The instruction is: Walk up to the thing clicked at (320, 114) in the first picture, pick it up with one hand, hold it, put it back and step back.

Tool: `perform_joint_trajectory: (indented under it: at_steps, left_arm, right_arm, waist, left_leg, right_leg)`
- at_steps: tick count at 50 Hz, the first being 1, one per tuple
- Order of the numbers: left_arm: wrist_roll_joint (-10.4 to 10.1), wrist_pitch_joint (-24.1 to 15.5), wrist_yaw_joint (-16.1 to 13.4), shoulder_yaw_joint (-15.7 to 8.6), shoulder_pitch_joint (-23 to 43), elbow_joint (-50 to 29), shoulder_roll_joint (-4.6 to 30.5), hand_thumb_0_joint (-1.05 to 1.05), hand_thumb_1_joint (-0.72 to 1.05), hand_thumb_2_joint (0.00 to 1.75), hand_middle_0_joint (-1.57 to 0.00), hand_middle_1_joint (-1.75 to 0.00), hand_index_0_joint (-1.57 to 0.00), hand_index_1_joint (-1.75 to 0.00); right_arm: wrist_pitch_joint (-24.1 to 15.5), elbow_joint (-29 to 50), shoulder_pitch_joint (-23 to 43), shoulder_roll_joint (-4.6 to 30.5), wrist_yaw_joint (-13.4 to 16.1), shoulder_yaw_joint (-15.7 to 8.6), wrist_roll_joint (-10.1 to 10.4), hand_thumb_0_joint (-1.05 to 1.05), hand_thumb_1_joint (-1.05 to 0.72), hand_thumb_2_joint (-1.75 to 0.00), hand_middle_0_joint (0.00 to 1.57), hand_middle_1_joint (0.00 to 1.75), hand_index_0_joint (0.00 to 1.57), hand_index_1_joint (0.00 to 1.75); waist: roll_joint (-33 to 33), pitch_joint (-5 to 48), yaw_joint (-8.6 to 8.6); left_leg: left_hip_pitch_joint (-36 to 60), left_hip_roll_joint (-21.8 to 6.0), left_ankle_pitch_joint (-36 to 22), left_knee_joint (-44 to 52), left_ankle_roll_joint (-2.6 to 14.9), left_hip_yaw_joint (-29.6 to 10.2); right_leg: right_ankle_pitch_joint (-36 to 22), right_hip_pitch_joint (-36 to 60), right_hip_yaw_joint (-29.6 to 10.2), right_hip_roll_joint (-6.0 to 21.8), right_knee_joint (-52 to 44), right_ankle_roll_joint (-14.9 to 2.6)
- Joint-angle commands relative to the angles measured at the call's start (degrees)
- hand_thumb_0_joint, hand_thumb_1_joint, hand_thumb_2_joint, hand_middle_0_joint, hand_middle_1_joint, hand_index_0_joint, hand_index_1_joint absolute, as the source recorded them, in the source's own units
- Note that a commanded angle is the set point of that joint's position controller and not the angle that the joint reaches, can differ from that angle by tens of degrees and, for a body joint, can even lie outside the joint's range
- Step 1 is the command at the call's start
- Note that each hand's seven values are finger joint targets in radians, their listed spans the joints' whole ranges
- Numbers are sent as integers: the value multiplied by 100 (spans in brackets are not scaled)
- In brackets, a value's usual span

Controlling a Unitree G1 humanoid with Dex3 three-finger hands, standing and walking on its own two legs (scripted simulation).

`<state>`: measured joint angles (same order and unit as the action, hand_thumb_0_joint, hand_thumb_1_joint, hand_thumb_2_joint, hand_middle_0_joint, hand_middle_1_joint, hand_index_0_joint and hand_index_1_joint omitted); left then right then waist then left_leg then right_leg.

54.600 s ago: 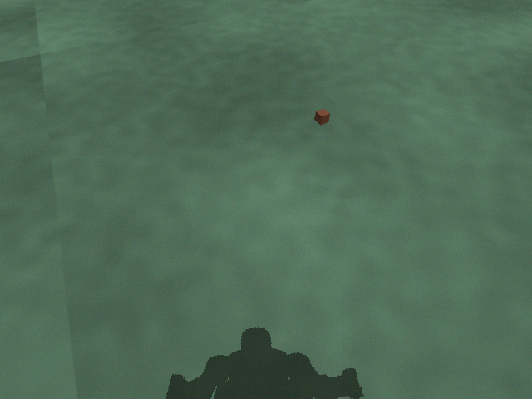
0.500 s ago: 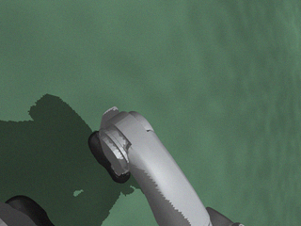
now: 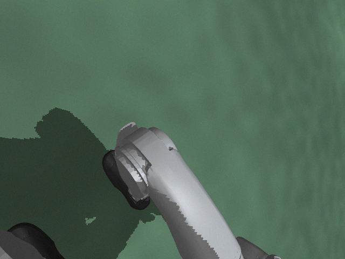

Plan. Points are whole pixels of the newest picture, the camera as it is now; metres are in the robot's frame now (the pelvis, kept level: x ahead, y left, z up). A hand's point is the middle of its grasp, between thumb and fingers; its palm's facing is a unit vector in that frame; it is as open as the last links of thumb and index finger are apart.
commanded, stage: settle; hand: left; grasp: from above
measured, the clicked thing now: out of the picture +0.54 +0.28 -0.30
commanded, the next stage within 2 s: lift in 1.06 s
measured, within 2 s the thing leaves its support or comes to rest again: leaves its support in 0.36 s
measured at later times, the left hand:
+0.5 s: hand out of the picture +0.54 +0.30 -0.23, palm faces -0.21 -0.36 -0.91, open 10.2 cm
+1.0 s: hand out of the picture +0.53 +0.30 -0.15, palm faces -0.25 -0.34 -0.91, open 10.2 cm
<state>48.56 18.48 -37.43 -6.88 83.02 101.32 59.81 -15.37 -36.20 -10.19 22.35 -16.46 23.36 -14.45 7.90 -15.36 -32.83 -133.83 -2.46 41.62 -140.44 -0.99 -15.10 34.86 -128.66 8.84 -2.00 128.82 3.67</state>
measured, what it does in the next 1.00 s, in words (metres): stands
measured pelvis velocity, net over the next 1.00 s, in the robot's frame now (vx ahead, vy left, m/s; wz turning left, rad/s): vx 0.00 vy -0.01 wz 0.07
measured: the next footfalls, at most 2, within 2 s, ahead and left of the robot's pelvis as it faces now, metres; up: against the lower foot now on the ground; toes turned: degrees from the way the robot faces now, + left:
none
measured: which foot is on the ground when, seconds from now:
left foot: down 0.00-1.00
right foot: down 0.00-1.00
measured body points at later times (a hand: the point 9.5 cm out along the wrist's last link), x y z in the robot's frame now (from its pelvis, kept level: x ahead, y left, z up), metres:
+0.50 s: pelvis +0.00 +0.00 +0.00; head +0.33 +0.09 +0.30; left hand +0.55 +0.31 -0.18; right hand -0.03 -0.24 -0.04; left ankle +0.06 +0.13 -0.30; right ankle +0.13 -0.12 -0.30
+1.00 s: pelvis +0.00 -0.01 +0.00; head +0.27 +0.08 +0.35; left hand +0.54 +0.32 -0.10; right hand +0.00 -0.25 -0.07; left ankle +0.06 +0.13 -0.30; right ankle +0.13 -0.12 -0.30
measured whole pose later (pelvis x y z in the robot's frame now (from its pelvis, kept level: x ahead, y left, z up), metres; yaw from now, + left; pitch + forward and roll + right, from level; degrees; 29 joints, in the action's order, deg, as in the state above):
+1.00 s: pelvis +0.00 -0.01 +0.00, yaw +4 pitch +35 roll -10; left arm 53.3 23.0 -23.6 -5.5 79.9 92.8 47.8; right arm -12.7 -41.3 -13.0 18.5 -13.5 13.9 -9.3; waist 1.0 -3.7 -26.2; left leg -133.6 -2.1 40.3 -138.4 -1.4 -11.1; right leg 35.0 -130.5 5.6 -0.9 130.2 2.5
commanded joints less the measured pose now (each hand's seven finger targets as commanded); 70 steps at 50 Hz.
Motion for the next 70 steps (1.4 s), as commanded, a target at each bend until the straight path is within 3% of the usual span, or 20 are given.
perform_joint_trajectory:
  at_steps: [1,9,14,19,25,31,36,42,47,48,49,50,51,54,57,58,61,62,64,70]
  left_arm:
    - [108,-38,-243,153,1512,-743,794,0,9,91,-55,-101,-58,-99]
    - [126,-6,-81,193,1537,-745,817,0,20,89,-65,-91,-66,-90]
    - [233,33,67,176,1651,-1221,890,0,19,83,-64,-88,-66,-86]
    - [351,114,140,53,1870,-1656,976,0,19,84,-66,-84,-66,-83]
    - [331,316,659,199,1831,-2016,695,0,19,82,-65,-83,-66,-82]
    - [390,496,1072,475,1504,-1734,1,0,25,87,-69,-86,-70,-85]
    - [425,487,1189,528,1608,-1637,-262,0,31,94,-74,-90,-75,-89]
    - [550,392,1133,421,2000,-1918,-276,0,30,93,-73,-89,-74,-88]
    - [712,405,1077,275,2132,-1896,-165,0,38,90,-75,-99,-80,-96]
    - [679,422,1116,342,2040,-1788,-299,0,30,95,-70,-91,-72,-88]
    - [721,444,1111,211,2011,-1856,-118,0,37,87,-75,-99,-79,-95]
    - [659,481,1142,266,1966,-1788,-324,0,30,95,-73,-91,-73,-87]
    - [652,511,1182,209,1937,-1855,-227,0,38,87,-78,-98,-81,-94]
    - [593,593,1323,181,1904,-2102,-312,0,29,95,-70,-89,-72,-85]
    - [572,616,1488,187,1879,-2264,-342,0,36,87,-76,-95,-79,-91]
    - [544,637,1547,294,1802,-2130,-533,0,28,95,-71,-87,-71,-83]
    - [551,573,1625,390,1790,-2117,-631,0,37,87,-76,-95,-80,-91]
    - [530,555,1658,400,1796,-2282,-664,0,29,95,-73,-87,-73,-83]
    - [453,508,1676,405,1825,-2254,-766,0,36,84,-73,-96,-77,-91]
    - [452,524,1663,403,1705,-2397,-935,0,39,88,-76,-96,-80,-92]
  right_arm:
    - [24,-291,-1439,2019,-23,-478,28,0,-91,-90,20,30,20,30]
    - [70,-386,-1545,1977,-6,-435,62,0,-90,-90,20,30,20,30]
    - [137,-346,-1555,1915,-6,-457,155,0,-90,-90,20,30,20,30]
    - [183,-379,-1596,1967,16,-705,246,0,-90,-90,20,30,20,30]
    - [279,-544,-1785,1731,20,-846,370,0,-89,-90,20,30,20,30]
    - [392,-590,-1880,1609,21,-1010,452,0,-89,-90,20,30,20,30]
    - [422,-641,-1939,1517,74,-1155,497,0,-89,-90,20,30,20,30]
    - [321,-638,-1723,1474,230,-1329,526,0,-89,-90,20,30,20,30]
    - [290,-710,-1713,1389,333,-1424,554,0,-92,-91,20,30,20,30]
    - [288,-737,-1726,1339,344,-1430,549,0,-87,-89,20,30,20,30]
    - [304,-833,-1840,1352,352,-1466,562,0,-92,-91,20,30,20,30]
    - [313,-807,-1771,1316,347,-1496,593,0,-87,-89,20,30,20,30]
    - [320,-799,-1815,1348,350,-1545,594,0,-92,-91,20,30,20,30]
    - [393,-892,-1895,1291,322,-1601,637,0,-86,-89,20,30,20,30]
    - [475,-876,-1947,1266,314,-1682,677,0,-91,-91,20,30,20,30]
    - [482,-797,-1889,1283,322,-1750,684,0,-86,-89,20,30,20,30]
    - [541,-813,-1985,1202,337,-1783,692,0,-91,-91,20,30,20,30]
    - [537,-826,-1963,1195,346,-1802,696,0,-86,-89,20,30,20,30]
    - [547,-833,-1950,1155,364,-1850,700,0,-90,-90,20,30,20,30]
    - [580,-858,-1865,1063,421,-2015,798,0,-90,-90,20,30,20,30]
  waist:
    - [-3442,3813,-506]
    - [-3523,3969,-478]
    - [-3906,4209,-322]
    - [-4141,4381,-252]
    - [-3983,4931,-56]
    - [-3749,4790,121]
    - [-3437,4784,180]
    - [-3463,4785,241]
    - [-3539,5119,434]
    - [-3478,5091,413]
    - [-3589,5225,490]
    - [-3564,5221,542]
    - [-3527,5313,558]
    - [-3511,5680,700]
    - [-3374,5866,770]
    - [-3250,5855,761]
    - [-2947,5736,768]
    - [-2954,5727,789]
    - [-2918,5773,817]
    - [-3061,6067,1074]
  left_leg:
    - [2566,-192,-1522,1329,108,474]
    - [2553,-222,-1607,1337,92,508]
    - [2962,-262,-1878,1360,43,461]
    - [3024,-237,-1672,1467,22,501]
    - [2945,-194,-1898,1363,42,675]
    - [2791,-101,-1815,1446,28,744]
    - [2560,-53,-1542,1517,91,798]
    - [2646,17,-1093,1658,77,862]
    - [2676,26,-1086,1668,69,954]
    - [2611,40,-1060,1664,76,979]
    - [2668,27,-1104,1706,70,998]
    - [2703,36,-1078,1762,62,996]
    - [2685,28,-1157,1731,76,1029]
    - [2819,42,-1506,1769,72,1074]
    - [2929,42,-1764,1712,89,1129]
    - [2900,40,-1750,1706,104,1145]
    - [2636,71,-1515,1717,172,1199]
    - [2667,98,-1507,1737,174,1221]
    - [2653,100,-1374,1825,154,1218]
    - [2966,126,-1269,2091,133,1281]
  right_leg:
    - [-1674,2928,599,-219,-1004,-366]
    - [-1775,3119,574,-215,-1009,-358]
    - [-1926,2968,561,-196,-914,-409]
    - [-1739,2748,577,-212,-946,-444]
    - [-2042,3102,435,-205,-960,-394]
    - [-1823,2826,474,-236,-933,-451]
    - [-1655,2802,407,-258,-952,-437]
    - [-1112,2391,341,-223,-975,-482]
    - [-1075,2312,266,-183,-952,-505]
    - [-1049,2331,241,-180,-976,-494]
    - [-1087,2370,231,-157,-983,-495]
    - [-1027,2257,236,-151,-971,-511]
    - [-1105,2358,204,-150,-998,-490]
    - [-1357,2508,166,-115,-979,-506]
    - [-1565,2733,111,-127,-1019,-518]
    - [-1589,2803,87,-145,-1032,-501]
    - [-1434,2971,8,-167,-1175,-457]
    - [-1400,2915,-16,-151,-1211,-465]
    - [-1216,2911,-11,-151,-1224,-478]
    - [-1074,2835,-60,-124,-1362,-521]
